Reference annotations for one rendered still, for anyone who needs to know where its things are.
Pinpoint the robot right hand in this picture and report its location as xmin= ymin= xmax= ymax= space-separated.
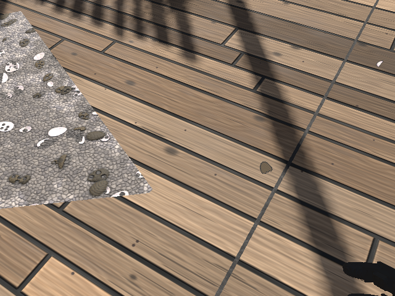
xmin=343 ymin=261 xmax=395 ymax=296

